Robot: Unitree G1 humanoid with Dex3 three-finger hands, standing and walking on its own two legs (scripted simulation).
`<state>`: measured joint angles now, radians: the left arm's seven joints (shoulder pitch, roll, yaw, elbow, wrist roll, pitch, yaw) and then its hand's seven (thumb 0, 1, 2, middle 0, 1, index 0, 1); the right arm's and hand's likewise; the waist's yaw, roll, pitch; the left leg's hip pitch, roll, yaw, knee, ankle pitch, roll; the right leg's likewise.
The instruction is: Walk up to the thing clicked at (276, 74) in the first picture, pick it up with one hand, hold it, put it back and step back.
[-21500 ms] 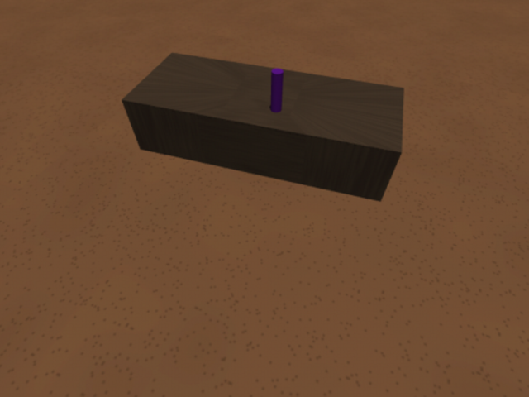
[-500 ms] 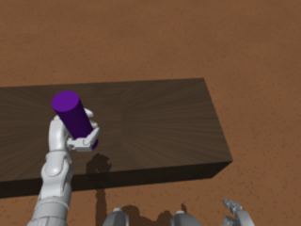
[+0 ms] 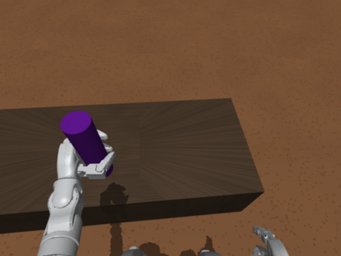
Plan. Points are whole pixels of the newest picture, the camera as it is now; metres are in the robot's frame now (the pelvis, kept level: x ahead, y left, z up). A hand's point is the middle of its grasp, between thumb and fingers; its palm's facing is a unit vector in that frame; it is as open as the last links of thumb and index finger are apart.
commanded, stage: hold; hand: left
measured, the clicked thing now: (91, 149) +0.34 +0.18 +0.06
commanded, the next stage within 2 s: none
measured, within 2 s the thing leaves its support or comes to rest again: neither
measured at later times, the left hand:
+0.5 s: hand (96, 158) +0.32 +0.17 +0.06, palm faces +0.07 -1.00 +0.00, open 7.4 cm
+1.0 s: hand (96, 158) +0.32 +0.17 +0.06, palm faces +0.07 -1.00 +0.01, open 7.4 cm
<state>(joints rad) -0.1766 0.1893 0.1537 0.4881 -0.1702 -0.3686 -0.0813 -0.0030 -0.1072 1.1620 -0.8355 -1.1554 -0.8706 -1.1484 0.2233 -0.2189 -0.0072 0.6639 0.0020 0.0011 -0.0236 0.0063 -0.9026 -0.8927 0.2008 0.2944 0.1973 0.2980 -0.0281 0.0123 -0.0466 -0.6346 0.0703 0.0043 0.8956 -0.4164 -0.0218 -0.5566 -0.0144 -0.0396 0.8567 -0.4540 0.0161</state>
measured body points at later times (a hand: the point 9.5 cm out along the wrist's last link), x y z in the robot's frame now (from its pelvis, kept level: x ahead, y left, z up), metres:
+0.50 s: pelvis -0.01 +0.00 +0.01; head +0.04 +0.00 +0.46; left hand +0.31 +0.22 +0.06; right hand +0.12 -0.25 -0.10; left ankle +0.02 +0.13 -0.70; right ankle -0.02 -0.13 -0.70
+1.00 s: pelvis -0.01 +0.00 +0.01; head +0.03 +0.00 +0.46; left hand +0.31 +0.22 +0.06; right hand +0.12 -0.25 -0.10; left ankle +0.02 +0.13 -0.70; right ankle -0.02 -0.13 -0.70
